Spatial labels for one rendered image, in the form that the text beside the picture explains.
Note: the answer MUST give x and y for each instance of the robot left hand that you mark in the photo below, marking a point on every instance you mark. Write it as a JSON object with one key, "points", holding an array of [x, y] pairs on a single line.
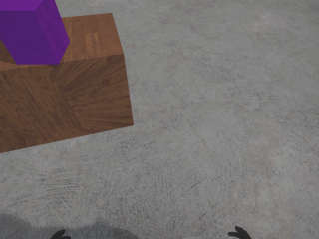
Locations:
{"points": [[58, 235]]}

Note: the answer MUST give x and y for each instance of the pedestal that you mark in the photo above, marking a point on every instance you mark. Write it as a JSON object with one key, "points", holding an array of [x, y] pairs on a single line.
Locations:
{"points": [[86, 93]]}

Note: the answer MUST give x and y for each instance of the robot right hand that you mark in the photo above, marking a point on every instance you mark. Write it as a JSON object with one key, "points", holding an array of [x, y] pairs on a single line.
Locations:
{"points": [[241, 233]]}

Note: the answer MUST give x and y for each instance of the carton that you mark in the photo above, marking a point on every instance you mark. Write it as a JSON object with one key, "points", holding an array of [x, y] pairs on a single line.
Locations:
{"points": [[33, 31]]}

